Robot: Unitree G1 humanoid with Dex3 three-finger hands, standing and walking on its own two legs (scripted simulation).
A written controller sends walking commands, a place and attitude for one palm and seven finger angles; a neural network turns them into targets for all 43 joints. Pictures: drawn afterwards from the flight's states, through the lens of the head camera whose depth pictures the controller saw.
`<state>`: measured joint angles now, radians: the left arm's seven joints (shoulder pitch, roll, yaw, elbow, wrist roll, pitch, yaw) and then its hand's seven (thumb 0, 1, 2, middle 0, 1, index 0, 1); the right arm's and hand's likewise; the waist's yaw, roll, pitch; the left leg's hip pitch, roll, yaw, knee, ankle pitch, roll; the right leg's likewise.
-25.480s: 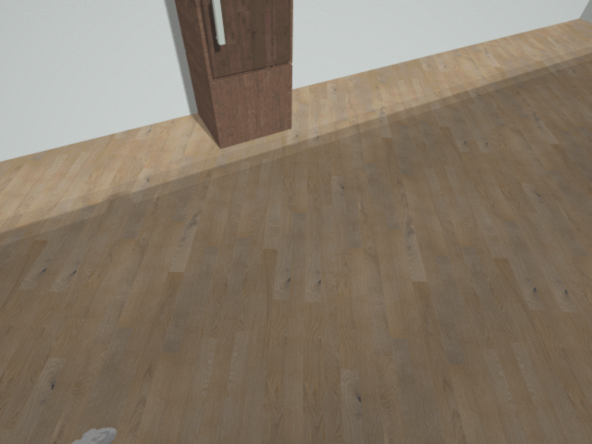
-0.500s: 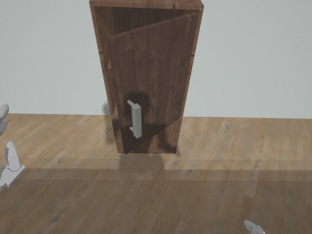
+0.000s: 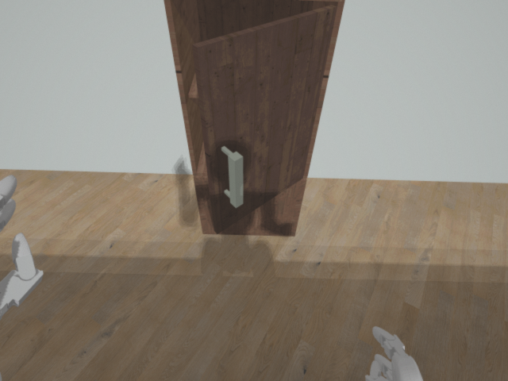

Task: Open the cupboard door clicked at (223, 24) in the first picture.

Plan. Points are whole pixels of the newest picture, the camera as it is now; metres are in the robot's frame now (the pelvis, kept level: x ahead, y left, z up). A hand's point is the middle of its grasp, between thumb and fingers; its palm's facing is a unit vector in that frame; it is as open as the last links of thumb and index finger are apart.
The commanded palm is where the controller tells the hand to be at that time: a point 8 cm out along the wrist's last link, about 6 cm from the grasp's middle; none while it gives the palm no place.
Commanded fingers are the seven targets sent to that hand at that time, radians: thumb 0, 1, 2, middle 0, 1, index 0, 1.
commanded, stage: stop stepping back and stand still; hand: left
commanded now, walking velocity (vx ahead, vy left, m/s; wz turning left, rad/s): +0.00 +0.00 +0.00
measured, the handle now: (231, 177) +0.62 +0.10 -0.10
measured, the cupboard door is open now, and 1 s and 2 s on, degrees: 42 42 42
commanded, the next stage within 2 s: let the arm hang, fingers relaxed in 0.02 s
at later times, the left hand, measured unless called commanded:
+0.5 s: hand out of the picture -0.02 +0.17 -0.18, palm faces -0.03 -0.99 -0.14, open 7.3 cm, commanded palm none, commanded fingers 0.00 0.90 0.90 -0.20 -0.30 -0.20 -0.30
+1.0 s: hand out of the picture +0.03 +0.23 -0.16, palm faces +0.03 -0.95 -0.32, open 7.3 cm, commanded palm none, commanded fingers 0.00 0.90 0.90 -0.20 -0.30 -0.20 -0.30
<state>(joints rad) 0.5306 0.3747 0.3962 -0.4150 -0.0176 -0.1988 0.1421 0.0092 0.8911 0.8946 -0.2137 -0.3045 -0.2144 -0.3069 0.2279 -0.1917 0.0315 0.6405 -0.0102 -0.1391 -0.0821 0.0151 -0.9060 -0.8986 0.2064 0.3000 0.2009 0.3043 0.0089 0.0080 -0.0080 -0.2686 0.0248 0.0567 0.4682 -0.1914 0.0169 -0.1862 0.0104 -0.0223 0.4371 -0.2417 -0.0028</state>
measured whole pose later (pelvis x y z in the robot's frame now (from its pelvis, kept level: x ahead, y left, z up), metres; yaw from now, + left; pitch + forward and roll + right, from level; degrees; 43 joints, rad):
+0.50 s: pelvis -0.02 +0.00 +0.00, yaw +2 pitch -1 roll -1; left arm 0.28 0.19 -0.03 1.05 0.02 0.03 -0.01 0.01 0.92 0.89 -0.21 -0.30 -0.21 -0.30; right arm 0.20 -0.29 0.00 1.06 -0.02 0.02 -0.01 0.01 -0.91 -0.90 0.20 0.30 0.20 0.30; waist -0.02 -0.03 0.07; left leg -0.28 0.01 0.03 0.45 -0.15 0.02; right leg -0.20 0.00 -0.05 0.45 -0.23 -0.01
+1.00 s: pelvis -0.01 -0.01 +0.00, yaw +2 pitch -2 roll +0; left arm 0.18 0.28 0.02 1.12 0.02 -0.01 0.01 0.00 0.91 0.89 -0.20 -0.30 -0.20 -0.30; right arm 0.18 -0.23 -0.01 1.13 -0.02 0.00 -0.01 0.01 -0.91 -0.90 0.21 0.30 0.20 0.30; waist -0.01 0.03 0.04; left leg -0.22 0.00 0.03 0.39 -0.13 0.01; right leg -0.15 -0.01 -0.06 0.40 -0.22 -0.01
